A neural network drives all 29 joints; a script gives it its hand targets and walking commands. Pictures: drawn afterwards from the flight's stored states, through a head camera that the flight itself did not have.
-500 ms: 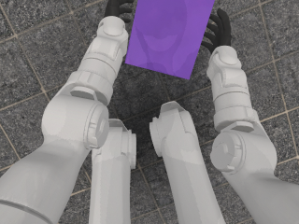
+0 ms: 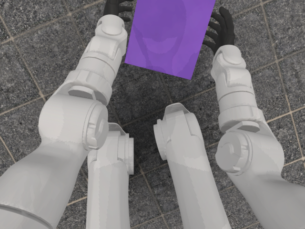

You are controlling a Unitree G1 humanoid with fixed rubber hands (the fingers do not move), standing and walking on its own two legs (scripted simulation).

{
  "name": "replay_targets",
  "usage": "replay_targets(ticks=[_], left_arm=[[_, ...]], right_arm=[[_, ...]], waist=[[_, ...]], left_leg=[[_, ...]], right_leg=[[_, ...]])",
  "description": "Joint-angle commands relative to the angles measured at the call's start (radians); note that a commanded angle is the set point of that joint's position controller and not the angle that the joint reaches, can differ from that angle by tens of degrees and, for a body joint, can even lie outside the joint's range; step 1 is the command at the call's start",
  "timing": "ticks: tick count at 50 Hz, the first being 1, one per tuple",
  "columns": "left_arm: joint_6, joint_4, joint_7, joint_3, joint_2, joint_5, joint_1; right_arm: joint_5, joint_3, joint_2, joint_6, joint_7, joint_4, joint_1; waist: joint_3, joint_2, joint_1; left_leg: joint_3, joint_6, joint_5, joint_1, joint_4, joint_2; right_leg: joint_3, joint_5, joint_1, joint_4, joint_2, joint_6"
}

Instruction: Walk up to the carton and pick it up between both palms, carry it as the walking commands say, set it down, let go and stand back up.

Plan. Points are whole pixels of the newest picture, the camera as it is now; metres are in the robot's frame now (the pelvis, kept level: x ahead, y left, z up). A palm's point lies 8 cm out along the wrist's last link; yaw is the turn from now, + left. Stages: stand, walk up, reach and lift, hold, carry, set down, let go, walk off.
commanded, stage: set down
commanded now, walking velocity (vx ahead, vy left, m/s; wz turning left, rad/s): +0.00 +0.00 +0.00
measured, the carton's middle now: (163, 34) +0.50 -0.12 -0.27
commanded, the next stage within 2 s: none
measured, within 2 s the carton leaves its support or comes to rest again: rests again in 1.38 s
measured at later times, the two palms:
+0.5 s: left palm (112, 17) +0.54 +0.00 -0.18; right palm (220, 44) +0.44 -0.23 -0.18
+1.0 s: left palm (115, 28) +0.52 +0.00 -0.19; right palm (231, 50) +0.42 -0.26 -0.19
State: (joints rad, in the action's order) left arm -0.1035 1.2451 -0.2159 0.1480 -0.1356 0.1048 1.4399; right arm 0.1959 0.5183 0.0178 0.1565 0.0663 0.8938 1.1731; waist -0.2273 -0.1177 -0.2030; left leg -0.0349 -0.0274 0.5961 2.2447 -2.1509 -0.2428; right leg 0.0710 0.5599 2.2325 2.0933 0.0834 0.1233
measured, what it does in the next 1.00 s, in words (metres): stands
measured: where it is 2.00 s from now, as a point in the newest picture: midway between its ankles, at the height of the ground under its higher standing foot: (152, 157)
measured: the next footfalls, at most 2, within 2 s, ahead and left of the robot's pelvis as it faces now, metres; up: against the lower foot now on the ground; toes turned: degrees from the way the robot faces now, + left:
none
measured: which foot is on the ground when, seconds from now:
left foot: down 0.00-1.00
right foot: down 0.00-1.00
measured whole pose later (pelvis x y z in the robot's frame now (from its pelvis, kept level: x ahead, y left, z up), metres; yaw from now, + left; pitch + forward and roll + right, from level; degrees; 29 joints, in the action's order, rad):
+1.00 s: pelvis +0.00 -0.01 +0.00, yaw -1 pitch +40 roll -2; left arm -0.07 1.01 -0.18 -0.08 -0.21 -0.07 1.32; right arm -0.04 0.37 0.13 -0.02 0.11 0.97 1.14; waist -0.28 -0.05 -0.19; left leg -0.03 -0.02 0.60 2.25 -2.14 -0.17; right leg 0.02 0.51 2.26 2.08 0.04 0.06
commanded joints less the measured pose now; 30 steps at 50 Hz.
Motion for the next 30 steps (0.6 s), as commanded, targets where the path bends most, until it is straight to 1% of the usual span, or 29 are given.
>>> replay_targets(ticks=[1, 2, 3, 5, 6, 7, 9, 10, 13, 14, 15, 17, 18, 20, 21, 22, 23, 24, 25, 27, 28, 30], left_arm=[[0.035, -0.076, 0.221, -0.157, 0.818, -0.026, 0.405], [0.034, -0.068, 0.221, -0.157, 0.806, -0.03, 0.414], [0.037, -0.072, 0.221, -0.157, 0.808, -0.031, 0.414], [0.035, -0.068, 0.222, -0.158, 0.799, -0.026, 0.405], [0.037, -0.071, 0.222, -0.152, 0.782, -0.026, 0.395], [0.037, -0.067, 0.222, -0.154, 0.779, -0.03, 0.399], [0.042, -0.073, 0.222, -0.158, 0.76, -0.028, 0.392], [0.045, -0.077, 0.223, -0.162, 0.758, -0.038, 0.395], [0.046, -0.074, 0.218, -0.155, 0.733, -0.022, 0.378], [0.048, -0.077, 0.219, -0.157, 0.731, -0.031, 0.368], [0.05, -0.079, 0.217, -0.159, 0.719, -0.03, 0.373], [0.054, -0.089, 0.215, -0.15, 0.687, -0.024, 0.367], [0.055, -0.091, 0.212, -0.153, 0.67, -0.017, 0.361], [0.054, -0.073, 0.207, -0.143, 0.655, -0.016, 0.349], [0.057, -0.086, 0.206, -0.148, 0.643, -0.02, 0.344], [0.06, -0.095, 0.202, -0.153, 0.621, -0.026, 0.346], [0.062, -0.104, 0.198, -0.159, 0.606, -0.024, 0.35], [0.063, -0.097, 0.192, -0.157, 0.576, -0.028, 0.329], [0.066, -0.109, 0.187, -0.161, 0.552, -0.027, 0.335], [0.068, -0.109, 0.174, -0.159, 0.493, -0.032, 0.316], [0.069, -0.117, 0.168, -0.162, 0.464, -0.037, 0.318], [0.071, -0.126, 0.152, -0.168, 0.396, -0.045, 0.309]], right_arm=[[-0.024, -0.298, -0.564, -0.058, -0.184, -0.059, 0.605], [-0.028, -0.296, -0.549, -0.06, -0.183, -0.06, 0.611], [-0.024, -0.294, -0.551, -0.061, -0.183, -0.051, 0.598], [-0.025, -0.29, -0.544, -0.067, -0.179, -0.062, 0.599], [-0.025, -0.281, -0.537, -0.068, -0.177, -0.065, 0.601], [-0.022, -0.281, -0.533, -0.069, -0.178, -0.061, 0.59], [-0.021, -0.277, -0.52, -0.073, -0.173, -0.052, 0.575], [-0.016, -0.271, -0.512, -0.075, -0.17, -0.055, 0.56], [-0.006, -0.249, -0.51, -0.08, -0.168, -0.032, 0.528], [-0.009, -0.253, -0.494, -0.084, -0.165, -0.047, 0.534], [-0.004, -0.248, -0.482, -0.085, -0.163, -0.028, 0.519], [-0.002, -0.246, -0.476, -0.088, -0.16, -0.035, 0.511], [-0.008, -0.239, -0.473, -0.092, -0.157, -0.035, 0.514], [0.0, -0.237, -0.449, -0.095, -0.151, -0.026, 0.502], [-0.006, -0.23, -0.434, -0.099, -0.149, -0.023, 0.494], [-0.008, -0.233, -0.415, -0.102, -0.143, -0.024, 0.488], [-0.013, -0.225, -0.406, -0.109, -0.137, -0.025, 0.481], [-0.005, -0.206, -0.371, -0.112, -0.131, -0.011, 0.455], [-0.012, -0.202, -0.354, -0.115, -0.126, 0.001, 0.443], [-0.014, -0.184, -0.289, -0.127, -0.109, 0.007, 0.42], [-0.013, -0.169, -0.257, -0.132, -0.1, 0.007, 0.413], [-0.025, -0.15, -0.196, -0.143, -0.083, 0.025, 0.388]], waist=[[0.871, -0.06, -0.129], [0.876, -0.062, -0.127], [0.873, -0.058, -0.131], [0.871, -0.073, -0.132], [0.875, -0.06, -0.127], [0.876, -0.069, -0.135], [0.875, -0.071, -0.131], [0.881, -0.07, -0.145], [0.864, -0.081, -0.136], [0.875, -0.076, -0.139], [0.871, -0.071, -0.144], [0.865, -0.063, -0.132], [0.863, -0.079, -0.124], [0.867, -0.056, -0.129], [0.863, -0.074, -0.129], [0.875, -0.057, -0.129], [0.876, -0.082, -0.128], [0.869, -0.069, -0.131], [0.869, -0.08, -0.128], [0.877, -0.077, -0.134], [0.879, -0.064, -0.139], [0.889, -0.065, -0.134]], left_leg=[[0.02, 0.004, -0.2, -0.25, 0.19, -0.007], [0.021, 0.005, -0.194, -0.264, 0.188, -0.003], [0.016, 0.003, -0.21, -0.261, 0.187, -0.001], [0.02, 0.004, -0.198, -0.257, 0.184, -0.002], [0.017, 0.008, -0.205, -0.263, 0.181, 0.0], [0.018, 0.003, -0.212, -0.269, 0.183, 0.003], [0.017, 0.004, -0.217, -0.264, 0.177, 0.005], [0.016, 0.002, -0.237, -0.266, 0.175, 0.007], [0.014, 0.0, -0.222, -0.262, 0.177, 0.01], [0.011, 0.001, -0.23, -0.262, 0.174, 0.01], [0.012, -0.003, -0.233, -0.259, 0.172, 0.013], [0.012, -0.001, -0.219, -0.248, 0.174, 0.016], [0.014, -0.001, -0.226, -0.261, 0.175, 0.019], [0.012, -0.003, -0.225, -0.261, 0.17, 0.023], [0.015, -0.004, -0.225, -0.261, 0.173, 0.022], [0.008, -0.002, -0.232, -0.264, 0.168, 0.026], [0.015, -0.005, -0.225, -0.265, 0.169, 0.026], [0.012, -0.006, -0.233, -0.27, 0.172, 0.028], [0.02, -0.012, -0.234, -0.269, 0.165, 0.028], [0.018, -0.014, -0.236, -0.278, 0.162, 0.034], [0.008, -0.013, -0.245, -0.285, 0.165, 0.038], [0.008, -0.013, -0.235, -0.302, 0.169, 0.043]], right_leg=[[-0.121, -0.387, -0.478, -0.126, 0.033, -0.09], [-0.124, -0.374, -0.476, -0.127, 0.033, -0.088], [-0.123, -0.39, -0.469, -0.121, 0.03, -0.089], [-0.122, -0.382, -0.471, -0.124, 0.03, -0.088], [-0.125, -0.383, -0.458, -0.119, 0.03, -0.085], [-0.128, -0.389, -0.462, -0.121, 0.029, -0.084], [-0.122, -0.398, -0.465, -0.116, 0.026, -0.085], [-0.122, -0.415, -0.465, -0.117, 0.026, -0.084], [-0.12, -0.403, -0.458, -0.113, 0.025, -0.086], [-0.121, -0.406, -0.461, -0.109, 0.024, -0.085], [-0.12, -0.412, -0.464, -0.108, 0.022, -0.085], [-0.117, -0.406, -0.47, -0.11, 0.021, -0.079], [-0.119, -0.413, -0.46, -0.105, 0.019, -0.077], [-0.12, -0.407, -0.47, -0.107, 0.016, -0.075], [-0.119, -0.405, -0.469, -0.105, 0.018, -0.077], [-0.117, -0.412, -0.474, -0.1, 0.013, -0.074], [-0.116, -0.407, -0.48, -0.099, 0.013, -0.076], [-0.119, -0.41, -0.476, -0.102, 0.012, -0.074], [-0.113, -0.417, -0.483, -0.102, 0.015, -0.077], [-0.113, -0.418, -0.481, -0.1, 0.008, -0.073], [-0.115, -0.422, -0.475, -0.097, 0.005, -0.072], [-0.118, -0.415, -0.482, -0.096, 0.0, -0.071]])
